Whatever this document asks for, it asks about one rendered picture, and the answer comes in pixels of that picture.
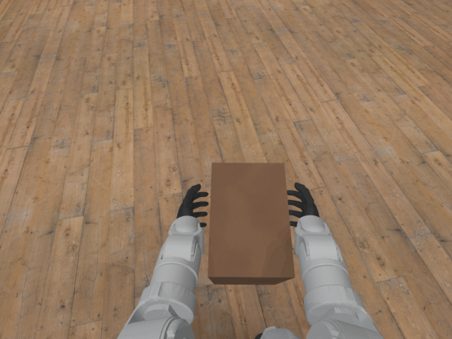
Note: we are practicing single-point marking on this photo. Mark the left robot hand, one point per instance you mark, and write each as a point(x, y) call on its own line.
point(186, 208)

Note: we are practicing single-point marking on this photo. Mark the right robot upper arm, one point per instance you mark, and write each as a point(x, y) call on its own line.
point(334, 329)

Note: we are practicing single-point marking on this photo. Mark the left robot upper arm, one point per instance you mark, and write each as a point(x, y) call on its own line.
point(171, 327)

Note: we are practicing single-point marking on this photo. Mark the right robot hand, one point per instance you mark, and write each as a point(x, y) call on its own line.
point(307, 205)

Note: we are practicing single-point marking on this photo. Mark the robot right forearm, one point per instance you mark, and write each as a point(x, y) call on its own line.
point(329, 293)

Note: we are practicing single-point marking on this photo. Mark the carton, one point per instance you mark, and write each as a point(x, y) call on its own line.
point(249, 237)

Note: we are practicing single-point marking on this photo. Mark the robot left forearm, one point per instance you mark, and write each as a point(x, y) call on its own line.
point(172, 287)

